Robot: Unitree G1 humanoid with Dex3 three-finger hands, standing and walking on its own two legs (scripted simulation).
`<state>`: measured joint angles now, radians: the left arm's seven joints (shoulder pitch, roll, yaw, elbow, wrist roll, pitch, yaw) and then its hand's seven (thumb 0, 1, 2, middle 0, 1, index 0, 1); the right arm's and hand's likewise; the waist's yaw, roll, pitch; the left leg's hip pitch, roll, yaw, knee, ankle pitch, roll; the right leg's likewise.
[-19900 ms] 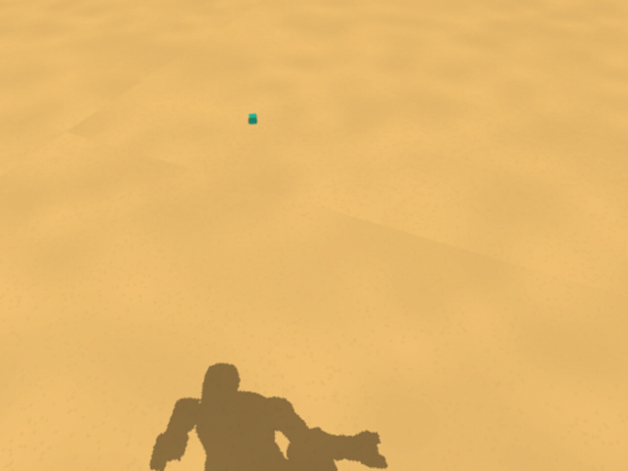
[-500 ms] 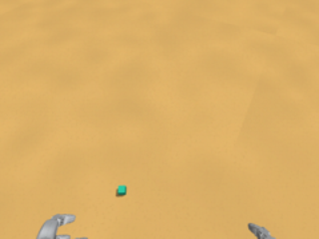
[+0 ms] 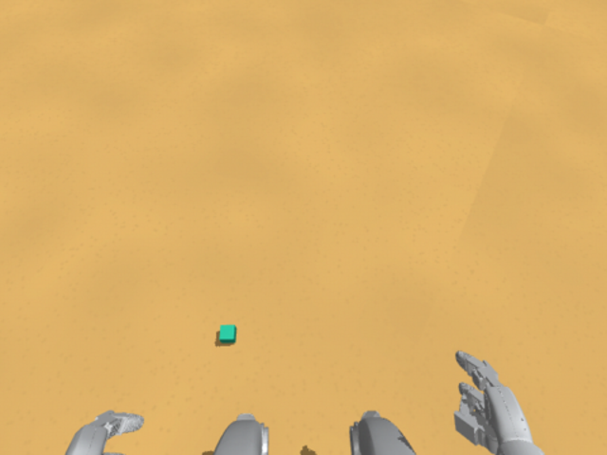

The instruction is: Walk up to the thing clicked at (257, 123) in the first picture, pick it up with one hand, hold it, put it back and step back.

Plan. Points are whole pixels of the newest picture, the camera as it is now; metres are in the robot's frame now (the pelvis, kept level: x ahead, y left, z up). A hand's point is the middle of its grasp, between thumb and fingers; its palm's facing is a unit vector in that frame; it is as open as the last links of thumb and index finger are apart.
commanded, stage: rise first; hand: left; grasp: from above
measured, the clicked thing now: (228, 334) +0.46 +0.21 -0.67
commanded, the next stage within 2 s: none
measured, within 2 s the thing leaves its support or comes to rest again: neither
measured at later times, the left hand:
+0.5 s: hand out of the picture +0.15 +0.27 -0.24, palm faces -0.38 -0.68 -0.63, open 12.4 cm
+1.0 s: hand (177, 376) +0.30 +0.28 -0.42, palm faces -0.50 -0.20 -0.84, open 11.6 cm
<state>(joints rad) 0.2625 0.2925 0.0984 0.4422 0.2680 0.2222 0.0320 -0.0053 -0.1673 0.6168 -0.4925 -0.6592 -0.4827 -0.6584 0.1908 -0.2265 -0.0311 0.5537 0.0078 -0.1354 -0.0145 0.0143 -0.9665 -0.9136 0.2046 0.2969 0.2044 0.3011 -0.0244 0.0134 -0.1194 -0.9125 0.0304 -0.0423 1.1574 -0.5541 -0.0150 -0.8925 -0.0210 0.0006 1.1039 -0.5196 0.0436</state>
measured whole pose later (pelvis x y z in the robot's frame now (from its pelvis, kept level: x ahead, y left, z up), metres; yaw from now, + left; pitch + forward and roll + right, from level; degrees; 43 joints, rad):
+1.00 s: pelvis -0.09 -0.01 -0.28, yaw -3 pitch +33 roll -4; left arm -0.59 0.61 0.10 1.00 0.98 -0.24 0.14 0.00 -0.15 0.67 -0.50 -0.64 -0.49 -0.65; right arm 0.13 -0.27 -0.05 0.73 -0.03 -0.10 0.06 0.01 -0.95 -0.91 0.20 0.30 0.20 0.30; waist -0.07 0.02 -0.11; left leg -2.07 0.00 -0.11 2.17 -0.68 -0.04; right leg -2.04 0.01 0.00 2.11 -0.64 0.05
